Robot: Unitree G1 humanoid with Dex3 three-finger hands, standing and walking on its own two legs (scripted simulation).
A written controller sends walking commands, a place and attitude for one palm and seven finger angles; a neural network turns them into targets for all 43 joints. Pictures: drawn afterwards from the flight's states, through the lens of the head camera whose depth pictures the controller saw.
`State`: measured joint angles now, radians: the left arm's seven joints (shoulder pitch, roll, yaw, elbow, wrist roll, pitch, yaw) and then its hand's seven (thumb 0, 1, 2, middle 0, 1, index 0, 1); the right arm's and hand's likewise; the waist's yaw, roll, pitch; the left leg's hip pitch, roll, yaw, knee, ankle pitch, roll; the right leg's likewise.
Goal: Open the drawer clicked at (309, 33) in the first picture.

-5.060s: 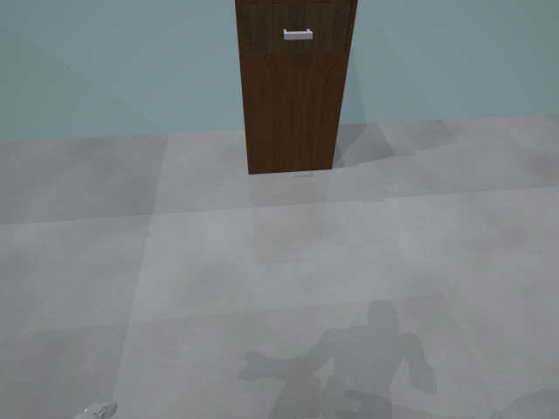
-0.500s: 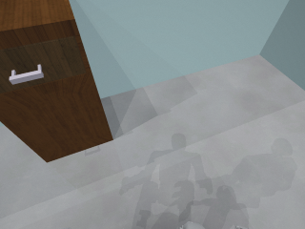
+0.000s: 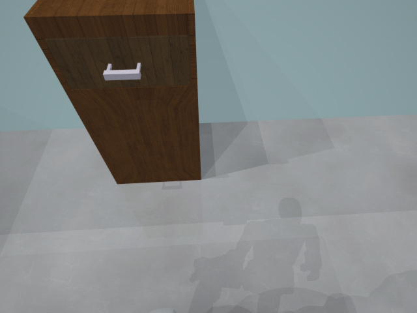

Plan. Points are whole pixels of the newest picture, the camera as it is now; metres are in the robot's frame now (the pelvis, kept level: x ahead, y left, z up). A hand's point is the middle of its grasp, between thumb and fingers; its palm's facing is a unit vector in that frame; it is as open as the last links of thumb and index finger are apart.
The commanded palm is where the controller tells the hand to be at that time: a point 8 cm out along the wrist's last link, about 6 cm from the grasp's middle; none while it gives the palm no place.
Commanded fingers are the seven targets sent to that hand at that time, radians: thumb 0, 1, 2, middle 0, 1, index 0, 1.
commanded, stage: turn to face it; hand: left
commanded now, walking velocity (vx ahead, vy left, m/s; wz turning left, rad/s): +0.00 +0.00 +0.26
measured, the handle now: (123, 70) +0.78 +0.34 -0.02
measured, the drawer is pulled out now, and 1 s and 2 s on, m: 0.00 0.00 0.00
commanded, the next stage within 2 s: take the last steps up to it in 0.12 s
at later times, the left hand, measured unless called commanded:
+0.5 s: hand out of the picture +0.05 +0.19 -0.15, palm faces +0.14 -0.96 -0.25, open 7.4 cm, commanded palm none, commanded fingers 0.00 0.90 0.90 -0.20 -0.30 -0.20 -0.30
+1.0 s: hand out of the picture +0.03 +0.21 -0.18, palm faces +0.23 -0.96 -0.14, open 7.4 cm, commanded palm none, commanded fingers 0.00 0.90 0.90 -0.20 -0.30 -0.20 -0.30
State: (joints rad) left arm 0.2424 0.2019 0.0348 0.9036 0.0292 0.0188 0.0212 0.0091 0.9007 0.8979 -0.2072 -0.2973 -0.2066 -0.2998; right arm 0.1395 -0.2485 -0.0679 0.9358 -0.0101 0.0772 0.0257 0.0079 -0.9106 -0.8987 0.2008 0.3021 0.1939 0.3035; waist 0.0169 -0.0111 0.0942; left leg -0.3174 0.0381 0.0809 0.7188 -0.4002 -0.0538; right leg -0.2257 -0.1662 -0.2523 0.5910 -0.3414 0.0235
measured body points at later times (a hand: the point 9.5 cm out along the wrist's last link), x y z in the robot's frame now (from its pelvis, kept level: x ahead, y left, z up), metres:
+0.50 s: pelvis +0.02 -0.01 +0.00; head +0.01 -0.04 +0.45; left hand +0.04 +0.24 -0.13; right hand +0.07 -0.24 -0.17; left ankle -0.01 +0.11 -0.71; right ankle +0.01 -0.11 -0.73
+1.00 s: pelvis +0.15 +0.07 -0.01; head +0.17 +0.09 +0.44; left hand +0.02 +0.26 -0.16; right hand +0.26 -0.14 -0.15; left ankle +0.17 +0.17 -0.73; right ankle +0.05 -0.08 -0.66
